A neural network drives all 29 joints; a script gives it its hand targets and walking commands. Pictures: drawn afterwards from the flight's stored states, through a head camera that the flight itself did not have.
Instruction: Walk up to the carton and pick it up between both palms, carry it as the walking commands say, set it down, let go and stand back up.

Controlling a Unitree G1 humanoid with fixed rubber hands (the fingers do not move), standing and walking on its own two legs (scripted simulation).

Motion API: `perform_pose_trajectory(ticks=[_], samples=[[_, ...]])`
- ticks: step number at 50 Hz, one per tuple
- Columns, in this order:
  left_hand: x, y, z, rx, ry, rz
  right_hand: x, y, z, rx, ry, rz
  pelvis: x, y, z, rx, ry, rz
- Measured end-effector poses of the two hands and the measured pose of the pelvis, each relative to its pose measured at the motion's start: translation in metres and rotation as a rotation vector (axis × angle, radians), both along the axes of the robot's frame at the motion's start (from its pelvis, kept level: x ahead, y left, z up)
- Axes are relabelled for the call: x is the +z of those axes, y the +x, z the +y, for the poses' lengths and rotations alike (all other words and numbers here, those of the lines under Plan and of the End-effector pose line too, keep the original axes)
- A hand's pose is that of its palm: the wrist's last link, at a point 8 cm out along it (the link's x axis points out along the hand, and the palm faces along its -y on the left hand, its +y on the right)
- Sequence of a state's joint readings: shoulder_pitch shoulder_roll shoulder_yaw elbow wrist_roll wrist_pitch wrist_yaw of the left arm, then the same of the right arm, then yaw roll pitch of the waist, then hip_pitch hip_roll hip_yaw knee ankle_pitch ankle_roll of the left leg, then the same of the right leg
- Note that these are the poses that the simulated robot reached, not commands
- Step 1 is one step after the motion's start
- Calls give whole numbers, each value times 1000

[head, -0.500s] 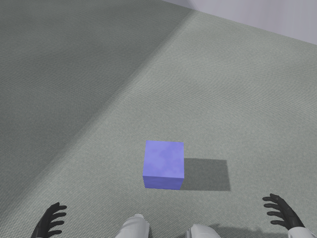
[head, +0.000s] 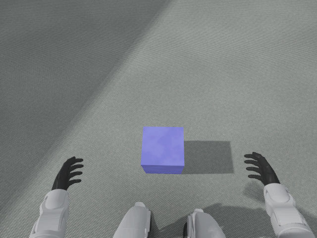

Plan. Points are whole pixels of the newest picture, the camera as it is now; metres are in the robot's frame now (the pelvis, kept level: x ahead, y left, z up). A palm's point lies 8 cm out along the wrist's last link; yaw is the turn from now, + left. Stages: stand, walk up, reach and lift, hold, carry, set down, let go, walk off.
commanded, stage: reach and lift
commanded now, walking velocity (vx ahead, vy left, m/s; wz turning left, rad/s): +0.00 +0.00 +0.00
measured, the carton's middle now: (163, 151) +0.47 +0.02 -0.60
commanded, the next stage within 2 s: none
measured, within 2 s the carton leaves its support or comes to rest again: neither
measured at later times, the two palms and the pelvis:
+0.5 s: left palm (83, 139) +0.38 +0.26 -0.12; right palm (230, 138) +0.37 -0.19 -0.12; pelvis -0.05 +0.03 -0.04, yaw -1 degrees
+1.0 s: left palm (106, 117) +0.48 +0.21 -0.17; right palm (221, 119) +0.46 -0.19 -0.17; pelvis -0.03 +0.02 -0.05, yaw -3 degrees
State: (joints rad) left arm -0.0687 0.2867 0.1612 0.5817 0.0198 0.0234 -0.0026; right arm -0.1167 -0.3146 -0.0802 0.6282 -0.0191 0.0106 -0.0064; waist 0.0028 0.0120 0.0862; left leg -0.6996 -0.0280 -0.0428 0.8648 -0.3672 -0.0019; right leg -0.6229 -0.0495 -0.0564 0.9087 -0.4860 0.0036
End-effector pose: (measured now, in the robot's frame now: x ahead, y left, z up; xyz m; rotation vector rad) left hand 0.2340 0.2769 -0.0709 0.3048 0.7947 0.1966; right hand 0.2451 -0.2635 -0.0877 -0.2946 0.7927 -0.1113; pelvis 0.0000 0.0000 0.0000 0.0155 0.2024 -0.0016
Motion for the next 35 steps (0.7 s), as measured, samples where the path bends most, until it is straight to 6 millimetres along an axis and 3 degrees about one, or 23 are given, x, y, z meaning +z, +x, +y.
perform_pose_trajectory(ticks=[8,18,27,35], samples=[[-18,44,-13,-12,-63,-60,-11,42,13,-31,7,-54,-17,-26,-5,-1,3,109],[-26,102,0,-35,-80,-95,-8,99,52,-4,31,-107,-27,-49,12,-4,-23,190],[-56,160,-20,-83,-127,-116,-38,139,70,-58,84,-88,-38,-50,29,-8,-49,310],[-82,200,-49,-54,-176,-160,-58,181,74,-64,130,-158,-46,-42,29,-10,-49,432]])
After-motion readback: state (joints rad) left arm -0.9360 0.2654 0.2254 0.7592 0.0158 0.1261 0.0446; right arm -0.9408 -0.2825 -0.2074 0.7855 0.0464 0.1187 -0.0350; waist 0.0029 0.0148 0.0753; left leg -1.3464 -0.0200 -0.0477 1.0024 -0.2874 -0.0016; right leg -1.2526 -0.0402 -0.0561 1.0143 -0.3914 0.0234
